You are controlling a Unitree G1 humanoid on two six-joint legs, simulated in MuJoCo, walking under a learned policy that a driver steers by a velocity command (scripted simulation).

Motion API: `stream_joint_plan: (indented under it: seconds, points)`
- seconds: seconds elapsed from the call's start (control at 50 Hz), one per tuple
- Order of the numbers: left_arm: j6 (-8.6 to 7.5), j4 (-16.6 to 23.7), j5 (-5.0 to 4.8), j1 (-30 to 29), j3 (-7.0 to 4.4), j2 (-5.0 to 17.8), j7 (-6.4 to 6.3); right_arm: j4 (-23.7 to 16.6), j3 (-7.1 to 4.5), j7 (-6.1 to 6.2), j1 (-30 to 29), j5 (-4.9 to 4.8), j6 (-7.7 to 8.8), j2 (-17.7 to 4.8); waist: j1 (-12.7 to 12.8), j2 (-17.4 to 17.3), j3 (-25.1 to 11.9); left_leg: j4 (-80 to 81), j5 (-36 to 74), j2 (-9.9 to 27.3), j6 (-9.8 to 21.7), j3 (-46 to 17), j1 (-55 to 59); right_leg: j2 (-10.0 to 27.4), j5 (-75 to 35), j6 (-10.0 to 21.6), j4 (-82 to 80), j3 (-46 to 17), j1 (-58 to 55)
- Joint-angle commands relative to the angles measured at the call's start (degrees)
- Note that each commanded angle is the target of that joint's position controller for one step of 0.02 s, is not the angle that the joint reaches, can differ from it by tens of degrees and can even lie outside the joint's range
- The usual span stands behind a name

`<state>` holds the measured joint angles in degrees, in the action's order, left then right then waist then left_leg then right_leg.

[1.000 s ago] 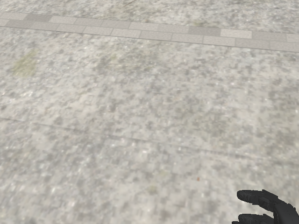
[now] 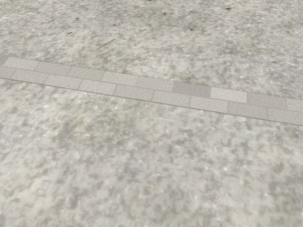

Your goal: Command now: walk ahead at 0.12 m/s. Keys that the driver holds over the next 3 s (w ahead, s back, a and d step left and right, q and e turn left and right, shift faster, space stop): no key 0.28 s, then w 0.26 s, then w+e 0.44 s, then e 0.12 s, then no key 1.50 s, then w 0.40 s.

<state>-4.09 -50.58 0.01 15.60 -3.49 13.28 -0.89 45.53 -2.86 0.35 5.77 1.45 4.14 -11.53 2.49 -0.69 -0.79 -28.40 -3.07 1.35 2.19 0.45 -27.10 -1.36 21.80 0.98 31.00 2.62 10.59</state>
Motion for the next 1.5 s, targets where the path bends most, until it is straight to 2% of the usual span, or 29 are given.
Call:
stream_joint_plan:
  seconds: [0.02, 0.04, 0.08, 0.16, 0.24, 0.28, 0.3, 0.34, 0.42, 0.52, 0.54, 0.56, 0.58, 0.62, 0.68, 0.76, 0.92, 0.96, 1.0, 1.02, 1.04, 1.06, 1.08, 1.12, 1.14, 1.18, 1.28, 1.42, 1.5]
  points:
    - [-0.38, 0.9, 0.63, 7.8, 0.12, 2.7, 0.05, 0.0, -1.65, 0.45, 11.8, -0.02, -0.15, -6.2, -3.6, -13.5, -18.5, 2.6, 43.5, 20.3, 18.1, -22.3, 33.5, 1.1, 15.3, -2.8, 24.1, -4.9, 16.8]
    - [0.78, 1.6, -0.39, 5.3, -0.65, 5.2, 0.07, -0.1, -1.14, 0.13, 9.9, -0.35, -0.50, -5.2, -3.4, -10.5, -16.1, 4.7, 29.6, 19.0, 16.9, -22.0, 29.5, 2.9, 18.2, -3.2, 28.0, -6.8, 19.0]
    - [3.25, 1.9, -0.26, 0.9, -1.06, 5.0, -0.85, -1.2, -1.16, 0.22, 3.2, -0.36, -1.19, -6.1, -2.0, -4.8, -9.4, 9.2, 9.1, 15.8, 12.9, -18.7, 17.9, 5.2, 13.4, -3.8, 26.6, -6.6, 19.1]
    - [4.76, -0.2, 0.25, 2.3, -0.72, 2.1, -1.92, -0.8, -1.31, 1.08, -1.8, 0.27, -2.46, -5.9, 0.2, -7.8, -6.4, 13.0, -5.1, 9.5, 9.2, -10.1, 4.9, 4.1, 1.3, -3.7, 12.5, -3.3, 6.0]
    - [4.83, -1.6, 1.67, 2.8, -0.78, 2.7, -1.44, 2.0, -0.57, 1.17, 1.0, -1.11, -2.71, -3.5, 0.4, -5.2, -4.0, 11.5, -23.3, 6.1, 3.5, -7.6, 2.4, 4.1, -10.7, -1.1, -2.0, -2.7, -1.4]
    - [4.73, -1.6, 0.89, 0.7, -1.68, 7.1, -1.65, 2.7, -1.06, 1.32, 3.5, -1.17, -2.77, -4.0, -3.5, 3.6, 1.5, 8.5, -22.3, 1.1, -0.2, -3.0, 5.7, 6.7, 2.3, 1.7, -6.1, -6.0, 8.3]
    - [4.24, -2.0, 0.46, 0.7, -1.45, 5.2, -1.57, 3.3, -1.28, 1.73, 2.8, -0.77, -2.80, -5.0, -2.4, 4.9, 2.1, 4.9, -21.0, -0.1, -0.8, -1.4, 10.2, 5.9, 10.9, 1.9, -9.0, -6.2, 13.2]
    - [3.37, -2.3, 0.36, 0.6, -1.93, 6.3, -1.71, 3.9, -1.89, 2.15, 3.2, -1.73, -2.70, -5.4, -2.5, 8.3, 3.0, -1.5, -24.7, -2.1, 0.0, 1.5, 10.3, 7.0, 17.5, 2.8, -12.7, -8.6, 14.9]
    - [0.80, -3.3, -1.26, 4.0, -3.15, 9.1, -1.81, 3.5, -2.08, 0.77, 0.8, -2.36, -0.44, -3.5, -0.5, 13.3, 6.7, -14.5, -17.7, -1.8, 2.3, 2.1, -1.6, 18.8, 19.5, 9.9, -19.7, -24.4, 6.0]
    - [-0.10, -3.1, -1.88, -0.9, -2.56, 6.9, -0.91, 8.3, -3.25, 0.01, 11.8, -2.70, 0.89, -4.4, -6.5, 7.6, 3.1, -0.1, -12.7, -2.3, 4.2, 2.4, 20.7, 11.6, 1.2, 5.5, -8.6, -12.6, 11.9]
    - [-0.43, -1.9, -1.33, -3.3, -1.84, 4.4, -0.78, 9.9, -4.43, 0.28, 18.6, -2.72, 0.96, -8.1, -8.9, -1.5, 0.8, 6.1, -13.9, 5.5, 6.8, -9.3, 28.8, 6.7, -6.2, 2.3, 7.3, -5.7, 18.6]
    - [-1.39, 0.1, -1.73, -2.7, -1.23, 1.6, -0.95, 10.7, -5.78, -0.10, 24.6, -2.42, 0.88, -14.4, -9.9, -17.9, -1.6, 15.8, -20.0, 17.9, 14.7, -32.2, 38.3, 0.1, 1.5, -0.4, 24.6, 0.0, 32.7]
    - [-1.97, 0.6, -2.07, -4.5, -1.87, 4.6, -0.89, 10.6, -4.29, -0.31, 24.2, -1.43, 1.59, -10.8, -9.4, -13.6, -0.3, 17.5, -21.4, 22.4, 17.4, -39.6, 36.4, 2.3, 9.3, 0.6, 36.7, -6.4, 38.7]
    - [-1.95, -0.6, -3.02, -3.7, -1.95, 4.5, -0.02, 8.5, -2.52, -0.28, 16.8, -1.31, 2.22, -6.5, -5.8, -5.1, 2.8, 17.6, -20.9, 18.2, 12.3, -26.2, 32.2, 6.9, -0.9, 3.9, 40.6, -9.2, 40.9]
    - [-0.88, -1.3, -2.26, -3.7, -2.26, 3.3, 0.32, 8.9, -1.53, -0.24, 14.7, -0.97, 2.02, -4.6, -3.9, -4.0, 3.7, 19.6, -4.6, 13.6, 7.2, -11.1, 27.7, 8.2, -10.1, 3.9, 33.0, -9.3, 36.2]
    - [0.21, 1.1, -1.61, -8.8, -1.49, 0.9, 1.13, 9.9, -1.95, 0.70, 16.1, -0.39, 1.79, -7.4, -4.4, -2.4, 4.6, 20.7, 4.6, 12.7, 7.0, -2.0, 25.7, 6.9, -17.5, 1.8, 22.6, -7.4, 35.8]
    - [0.93, 7.9, -1.55, -20.4, -0.39, 1.2, 3.82, 11.1, -2.74, 1.27, 17.7, -1.96, 1.06, -9.6, -6.0, -2.9, 8.2, 19.0, 11.4, 15.0, 5.0, 8.4, 29.4, 5.5, -20.5, 4.0, 6.6, -0.2, 29.7]
    - [1.03, 9.0, -1.39, -18.9, -1.23, 3.1, 4.41, 10.5, -3.27, 1.40, 16.3, -2.25, 0.56, -11.4, -3.7, -4.9, 5.5, 12.1, 31.1, 15.5, 3.9, 10.5, 31.4, 2.3, -15.1, 6.1, 6.1, 3.3, 23.1]
    - [1.26, 6.5, -1.39, -6.0, -3.75, 7.7, 4.50, 9.3, -3.55, 1.79, 13.8, -2.29, -0.46, -12.9, 3.9, -5.9, -1.6, -6.8, 46.3, 13.4, 1.7, 12.5, 29.0, -2.8, -14.2, 8.9, 3.1, 5.7, 5.8]
    - [1.50, 4.7, -1.09, 2.5, -5.71, 12.0, 3.53, 8.0, -3.31, 1.97, 13.3, -1.95, -0.35, -12.7, 7.7, -2.8, -6.4, -22.7, 36.1, 10.8, -1.2, 12.3, 17.0, -0.7, -19.8, 11.2, 1.0, -0.8, -10.8]
    - [1.43, 4.8, -0.52, 3.9, -6.42, 18.3, 2.47, 4.7, -1.03, 1.23, 17.2, 0.29, 0.89, -4.8, 1.8, 13.8, -12.8, -47.5, -19.8, -0.5, -5.6, 10.3, -7.7, 16.3, -28.7, 20.7, -1.4, -30.7, -30.6]
    - [1.16, 6.7, 0.10, 5.0, -5.42, 16.8, 2.41, 3.9, -0.69, 0.39, 16.1, -1.67, 3.33, -6.7, 3.0, 11.2, -24.7, -58.4, -32.9, -4.6, -5.7, -3.9, -11.1, 23.7, -33.3, 26.3, -10.0, -48.7, -34.0]
    - [0.83, 7.3, 0.57, 2.3, -4.43, 13.6, 2.36, 2.2, -1.60, 0.17, 10.8, -3.53, 4.11, -9.3, 3.4, 7.5, -19.4, -58.6, -28.7, -1.1, -4.4, -6.7, -14.6, 20.7, -40.1, 22.7, -9.5, -38.8, -29.7]
    - [0.43, 8.9, -0.74, -6.2, -3.12, 8.8, 2.34, 2.4, -2.04, 1.38, 8.7, -2.22, 3.62, -10.0, -1.0, -0.5, -8.4, -50.0, -21.6, 3.8, -3.8, -4.8, -12.1, 15.3, -44.8, 17.5, -9.7, -23.5, -11.7]
    - [0.35, 9.6, -0.41, -8.2, -2.58, 7.2, 2.18, 2.5, -2.68, 1.78, 9.4, -1.70, 2.54, -11.0, -2.9, -0.4, -7.0, -47.3, -20.4, 5.3, -3.6, -4.8, -7.9, 13.9, -45.9, 16.6, -11.1, -20.2, -4.8]
    - [0.00, 9.5, 0.55, -8.5, -2.41, 7.6, 2.23, 2.0, -2.83, 2.10, 11.0, -1.47, 0.39, -9.4, -4.9, 0.7, -6.2, -43.0, -18.8, 5.5, -3.8, -4.3, -3.3, 12.9, -49.1, 16.5, -12.9, -17.4, 2.7]
    - [0.38, 8.1, 0.39, -6.5, -2.15, 8.6, 0.86, 0.0, -2.38, 2.71, 6.8, -0.59, -1.47, -7.8, -4.4, 3.7, -6.6, -29.8, -8.5, 4.8, -5.3, -3.9, -5.3, 10.5, -51.2, 14.2, -13.2, -12.0, 3.2]
    - [1.84, 6.4, 0.83, -5.4, -1.22, 8.1, -0.01, -1.6, -1.93, 1.79, -1.0, -1.41, -2.23, -8.0, -1.3, 5.7, -4.4, -11.1, -3.4, 3.5, -5.3, -4.1, 0.1, 10.3, -35.3, 10.7, -13.0, -13.2, 1.1]
    - [2.21, 5.2, 0.21, -5.0, -0.06, 6.2, 0.17, -1.0, -1.71, 1.13, 0.8, -0.83, -1.13, -7.7, -3.6, 5.1, -4.1, 3.6, 0.4, 1.7, -2.8, -3.0, 9.3, 9.3, -33.8, 8.8, -6.9, -14.8, 0.2]
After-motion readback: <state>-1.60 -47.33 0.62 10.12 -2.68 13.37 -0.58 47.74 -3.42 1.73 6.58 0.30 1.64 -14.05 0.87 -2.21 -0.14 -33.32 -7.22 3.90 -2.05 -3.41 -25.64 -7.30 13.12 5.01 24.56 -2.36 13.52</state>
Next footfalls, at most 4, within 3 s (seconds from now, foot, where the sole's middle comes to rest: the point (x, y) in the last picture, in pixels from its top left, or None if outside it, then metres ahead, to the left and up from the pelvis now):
0.24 right None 0.07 -0.14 -0.77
1.02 right None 0.45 -0.18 -0.77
1.52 left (161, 200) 0.60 0.01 -0.77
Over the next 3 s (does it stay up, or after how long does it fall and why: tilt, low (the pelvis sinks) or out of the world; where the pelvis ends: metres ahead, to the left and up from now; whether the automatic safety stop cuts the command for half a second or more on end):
stays up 0.58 -0.06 0.01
